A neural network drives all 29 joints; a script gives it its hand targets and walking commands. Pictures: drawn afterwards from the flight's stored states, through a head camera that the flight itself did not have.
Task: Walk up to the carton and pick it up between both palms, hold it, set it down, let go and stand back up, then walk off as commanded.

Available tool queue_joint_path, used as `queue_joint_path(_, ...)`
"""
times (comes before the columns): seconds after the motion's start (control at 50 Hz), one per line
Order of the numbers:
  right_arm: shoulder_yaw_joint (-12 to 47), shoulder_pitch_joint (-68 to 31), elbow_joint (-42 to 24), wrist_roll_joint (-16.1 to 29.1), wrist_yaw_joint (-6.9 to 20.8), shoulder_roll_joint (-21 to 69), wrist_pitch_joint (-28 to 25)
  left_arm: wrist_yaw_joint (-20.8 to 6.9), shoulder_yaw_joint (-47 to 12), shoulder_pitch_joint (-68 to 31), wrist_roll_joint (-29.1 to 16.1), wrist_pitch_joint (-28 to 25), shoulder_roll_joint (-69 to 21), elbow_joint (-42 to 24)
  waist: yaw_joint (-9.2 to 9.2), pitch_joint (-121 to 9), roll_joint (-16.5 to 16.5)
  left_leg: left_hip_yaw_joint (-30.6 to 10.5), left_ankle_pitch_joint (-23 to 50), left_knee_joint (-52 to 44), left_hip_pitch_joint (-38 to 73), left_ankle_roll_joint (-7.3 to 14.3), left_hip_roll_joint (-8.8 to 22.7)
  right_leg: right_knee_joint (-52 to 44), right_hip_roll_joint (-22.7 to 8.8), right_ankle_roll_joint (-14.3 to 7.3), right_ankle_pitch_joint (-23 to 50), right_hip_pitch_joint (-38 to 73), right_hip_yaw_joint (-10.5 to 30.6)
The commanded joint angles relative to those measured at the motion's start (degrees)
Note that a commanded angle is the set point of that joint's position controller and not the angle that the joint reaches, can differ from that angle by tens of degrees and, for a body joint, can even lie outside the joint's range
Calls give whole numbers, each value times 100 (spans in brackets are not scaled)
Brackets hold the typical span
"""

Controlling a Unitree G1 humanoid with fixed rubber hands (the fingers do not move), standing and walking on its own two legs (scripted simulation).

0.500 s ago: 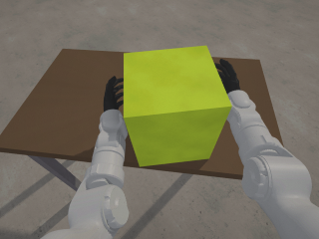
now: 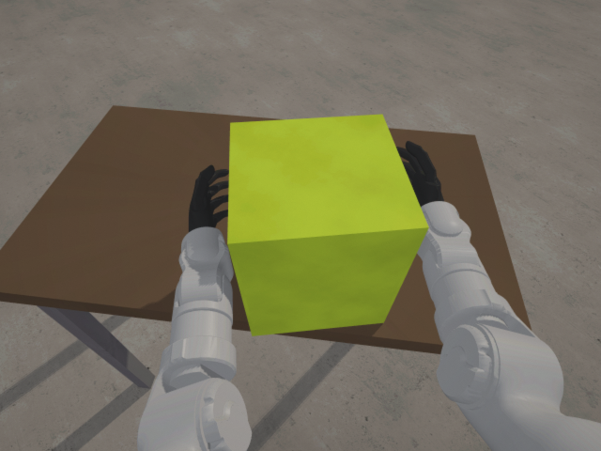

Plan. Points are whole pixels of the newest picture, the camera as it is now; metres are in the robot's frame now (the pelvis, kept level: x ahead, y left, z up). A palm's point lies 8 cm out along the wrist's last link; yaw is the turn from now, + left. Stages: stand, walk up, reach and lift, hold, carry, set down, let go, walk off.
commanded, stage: reach and lift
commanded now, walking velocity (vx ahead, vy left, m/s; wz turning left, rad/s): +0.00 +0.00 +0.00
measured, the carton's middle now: (313, 231) +0.41 +0.07 +0.05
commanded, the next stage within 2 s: none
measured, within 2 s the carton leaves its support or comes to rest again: leaves its support in 0.86 s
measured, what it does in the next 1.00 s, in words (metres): stands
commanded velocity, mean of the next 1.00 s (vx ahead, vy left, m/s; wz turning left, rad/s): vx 0.00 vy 0.00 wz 0.00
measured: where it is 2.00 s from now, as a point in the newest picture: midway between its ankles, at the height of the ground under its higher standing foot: outside the picture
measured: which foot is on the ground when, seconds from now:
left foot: down 0.00-1.00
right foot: down 0.00-1.00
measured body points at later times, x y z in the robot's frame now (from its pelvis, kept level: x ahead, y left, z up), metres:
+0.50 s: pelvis +0.00 +0.00 +0.00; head +0.04 +0.01 +0.45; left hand +0.38 +0.22 +0.09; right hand +0.46 -0.08 +0.11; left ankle +0.01 +0.15 -0.75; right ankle -0.03 -0.10 -0.75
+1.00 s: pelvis -0.03 +0.00 +0.00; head -0.01 +0.02 +0.45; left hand +0.36 +0.21 +0.11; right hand +0.43 -0.08 +0.13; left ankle +0.01 +0.15 -0.75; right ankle -0.03 -0.10 -0.75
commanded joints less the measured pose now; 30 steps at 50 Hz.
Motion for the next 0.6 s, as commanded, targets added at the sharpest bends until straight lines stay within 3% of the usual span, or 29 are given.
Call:
queue_joint_path(0.0, 1043, -2279, -168, -211, 515, 2240, -329, -437, -1708, -2522, -131, -132, -2063, -167, -64, -3011, 238, 701, 3384, 506, 1765, 48, -395, 75, 73, 252, 2364, 577, -618)
queue_joint_path(0.02, 1117, -2279, -125, -223, 518, 2324, -341, -451, -1523, -2516, -23, -153, -1934, -53, 130, -2694, 137, 762, 3205, 466, 1557, 85, -386, 29, 81, 236, 2208, 672, -592)
queue_joint_path(0.04, 1065, -2223, -108, -254, 520, 2294, -260, -435, -1383, -2523, 57, -164, -1865, -58, 74, -2658, -64, 755, 2881, 298, 1454, 161, -412, 35, 49, 269, 2299, 902, -558)
queue_joint_path(0.06, 1201, -2209, -55, -119, 525, 2426, -264, -459, -1415, -2516, -24, -184, -1908, -55, 217, -2747, 10, 801, 2939, 363, 1323, 154, -432, 168, 15, 329, 2569, 1034, -515)
queue_joint_path(0.08, 1179, -2140, -26, -76, 534, 2535, -301, -441, -1567, -2519, -42, -210, -2058, -238, 99, -2846, 81, 795, 3035, 376, 1427, 111, -411, 199, 50, 294, 2619, 978, -574)
queue_joint_path(0.1, 1181, -2289, -169, -231, 519, 2436, -337, -493, -1314, -2461, 9, -214, -1929, 110, 218, -2611, -248, 807, 2848, 325, 1286, 191, -400, 167, 28, 325, 2570, 1113, -565)
queue_joint_path(0.12, 1160, -2155, -9, -199, 528, 2402, -275, -490, -1245, -2451, 46, -225, -1814, 59, 153, -2607, -178, 787, 2789, 245, 1185, 229, -445, 137, -25, 330, 2679, 1194, -494)
queue_joint_path(0.14, 946, -2294, 37, -245, 552, 2184, -303, -517, -1407, -2620, -18, -188, -1918, -24, -12, -2539, -24, 747, 2809, 207, 1462, 139, -388, 58, 55, 329, 2217, 918, -652)
queue_joint_path(0.16, 990, -2328, -225, -249, 521, 2305, -354, -515, -1521, -2653, -76, -215, -1937, -66, 25, -2675, -23, 743, 2842, 274, 1406, 148, -399, 22, 34, 300, 2284, 812, -620)
queue_joint_path(0.2, 1219, -2362, -172, -293, 512, 2389, -251, -504, -1193, -2554, -8, -227, -1726, 160, 261, -2508, -375, 832, 2355, 162, 1221, 292, -395, 52, 29, 309, 2162, 962, -574)
queue_joint_path(0.22, 1049, -2352, -143, -301, 501, 2327, -245, -542, -1274, -2592, -84, -229, -1765, 195, 32, -2402, -422, 822, 2280, 132, 1113, 266, -443, 34, 13, 368, 2310, 1061, -574)
queue_joint_path(0.24, 1314, -2424, -161, -176, 508, 2422, -240, -543, -995, -2506, 118, -236, -1705, 300, 341, -2464, -447, 856, 2238, 43, 900, 318, -440, 144, -22, 362, 2430, 1438, -488)
queue_joint_path(0.26, 1338, -2384, -152, -190, 503, 2557, -262, -515, -1134, -2555, 27, -305, -1778, 139, 347, -2700, -430, 899, 2297, 49, 764, 318, -443, 189, -8, 354, 2532, 1422, -474)
queue_joint_path(0.28, 1131, -2341, -105, -243, 505, 2402, -284, -504, -1323, -2677, 30, -309, -1865, -30, 113, -2709, -243, 850, 2398, 84, 998, 267, -417, 205, -7, 320, 2562, 1334, -531)
queue_joint_path(0.3, 1082, -2368, -58, -239, 480, 2423, -338, -483, -1445, -2761, -11, -347, -1967, -109, -11, -2942, -212, 821, 2677, 172, 1330, 211, -382, 144, 58, 302, 2465, 1166, -605)
queue_joint_path(0.32, 1081, -2201, 16, -236, 467, 2384, -337, -462, -1504, -2584, -7, -299, -2020, -50, -15, -2808, -18, 765, 2770, 252, 1431, 155, -388, 106, 62, 266, 2406, 1032, -619)
queue_joint_path(0.34, 1146, -2327, -119, -197, 461, 2452, -369, -457, -1516, -2781, -77, -335, -1952, -50, 76, -3165, -89, 820, 2700, 268, 1413, 198, -421, 101, 50, 343, 2570, 988, -596)
queue_joint_path(0.36, 1053, -2309, -195, -206, 456, 2344, -401, -455, -1704, -2792, -124, -338, -1976, -191, -62, -3202, 39, 748, 2846, 294, 1448, 149, -453, 89, 41, 332, 2699, 1008, -600)
queue_joint_path(0.38, 1153, -2379, -178, -192, 483, 2424, -425, -426, -1641, -2752, -56, -343, -2059, 116, 61, -3028, 83, 753, 2738, 292, 1371, 140, -415, 82, 35, 301, 2461, 924, -577)
queue_joint_path(0.4, 1164, -2490, -243, -152, 479, 2441, -452, -403, -1739, -2819, -106, -320, -2135, -47, 90, -3086, 149, 759, 2980, 380, 1623, 70, -376, 73, 93, 300, 2356, 749, -688)
queue_joint_path(0.42, 1251, -2359, -164, -105, 450, 2407, -498, -396, -1690, -2662, -53, -337, -2070, 68, 59, -3016, 42, 730, 3050, 403, 1530, 144, -381, 54, 64, 245, 2598, 855, -557)
queue_joint_path(0.46, 1218, -2338, -41, -66, 436, 2371, -419, -391, -1738, -2753, -152, -284, -2119, -208, 107, -2892, 60, 780, 3015, 395, 1633, 105, -397, 52, 88, 273, 2354, 819, -632)
queue_joint_path(0.48, 1237, -2387, -218, -121, 387, 2410, -351, -419, -1971, -2916, -186, -232, -2161, -225, -111, -3104, 128, 716, 2945, 365, 1584, 67, -406, 63, 70, 277, 2583, 957, -641)
queue_joint_path(0.5, 1372, -2472, -133, -96, 405, 2420, -423, -411, -1885, -3008, -216, -298, -2196, -279, 64, -3164, 0, 720, 2983, 367, 1645, 69, -367, 70, 101, 282, 2421, 936, -662)
queue_joint_path(0.52, 1461, -2471, -257, -72, 348, 2471, -358, -442, -1926, -2972, -300, -215, -2128, -226, 14, -2982, -133, 710, 2879, 383, 1649, 133, -391, 62, 88, 305, 2564, 1022, -609)
queue_joint_path(0.54, 1547, -2481, -186, 70, 356, 2555, -449, -424, -1868, -2984, -284, -311, -2106, -140, 70, -3219, -52, 733, 2870, 367, 1548, 98, -413, 85, 36, 297, 2760, 1165, -547)
queue_joint_path(0.56, 1527, -2649, -258, 60, 370, 2480, -529, -429, -1811, -3138, -227, -331, -2133, -144, 109, -3243, -184, 724, 2861, 322, 1504, 127, -414, 79, 65, 286, 2676, 1192, -555)
queue_joint_path(0.58, 1570, -2694, -247, 141, 341, 2479, -528, -413, -1966, -3238, -269, -343, -2160, -237, 18, -3211, -110, 717, 2968, 363, 1563, 97, -394, 121, 63, 297, 2879, 1147, -574)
